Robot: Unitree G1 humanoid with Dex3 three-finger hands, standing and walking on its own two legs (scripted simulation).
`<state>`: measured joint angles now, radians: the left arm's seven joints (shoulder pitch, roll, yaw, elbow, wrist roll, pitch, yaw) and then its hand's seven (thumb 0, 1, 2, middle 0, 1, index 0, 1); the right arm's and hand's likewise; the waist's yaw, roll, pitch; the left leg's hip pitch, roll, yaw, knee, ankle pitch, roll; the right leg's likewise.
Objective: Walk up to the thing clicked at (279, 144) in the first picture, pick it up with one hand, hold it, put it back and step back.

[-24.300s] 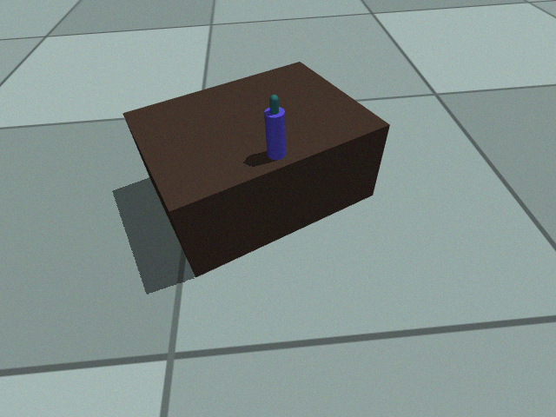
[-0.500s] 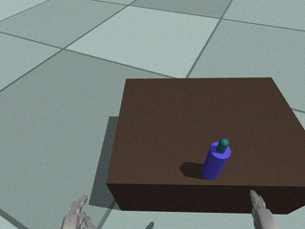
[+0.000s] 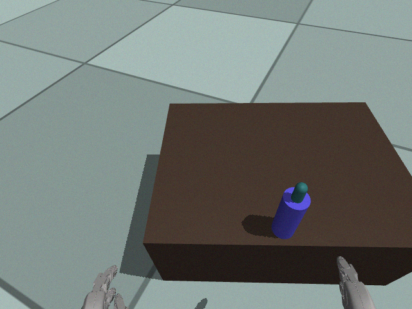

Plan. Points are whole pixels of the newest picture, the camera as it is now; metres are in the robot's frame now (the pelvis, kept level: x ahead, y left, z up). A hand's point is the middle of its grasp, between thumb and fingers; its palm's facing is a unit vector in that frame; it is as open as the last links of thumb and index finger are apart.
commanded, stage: home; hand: right
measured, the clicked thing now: (291, 209) +0.43 -0.22 -0.18
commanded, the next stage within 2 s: stand in 0.46 s
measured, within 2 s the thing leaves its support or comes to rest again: neither
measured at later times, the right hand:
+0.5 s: hand (317, 305) +0.17 -0.17 -0.06, palm faces +0.11 +0.95 -0.28, open 17.6 cm
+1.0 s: hand out of the picture +0.08 -0.25 -0.11, palm faces -0.01 +0.94 -0.35, open 9.5 cm
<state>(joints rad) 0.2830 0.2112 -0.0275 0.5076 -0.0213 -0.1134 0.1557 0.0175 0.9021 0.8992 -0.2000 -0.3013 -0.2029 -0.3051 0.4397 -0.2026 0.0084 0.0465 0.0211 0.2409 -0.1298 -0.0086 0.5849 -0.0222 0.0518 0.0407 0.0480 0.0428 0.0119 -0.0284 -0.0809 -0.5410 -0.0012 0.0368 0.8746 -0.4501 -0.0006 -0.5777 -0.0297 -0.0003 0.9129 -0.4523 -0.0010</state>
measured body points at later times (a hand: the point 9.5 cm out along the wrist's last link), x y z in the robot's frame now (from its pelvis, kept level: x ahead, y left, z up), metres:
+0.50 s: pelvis +0.00 +0.01 +0.00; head +0.03 +0.01 +0.45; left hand +0.16 +0.25 -0.08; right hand +0.16 -0.22 -0.04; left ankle +0.00 +0.12 -0.69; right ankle +0.01 -0.12 -0.69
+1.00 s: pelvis +0.01 -0.01 +0.04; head +0.01 +0.00 +0.49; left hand +0.08 +0.29 -0.09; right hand +0.08 -0.30 -0.09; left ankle +0.00 +0.12 -0.69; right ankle +0.01 -0.12 -0.69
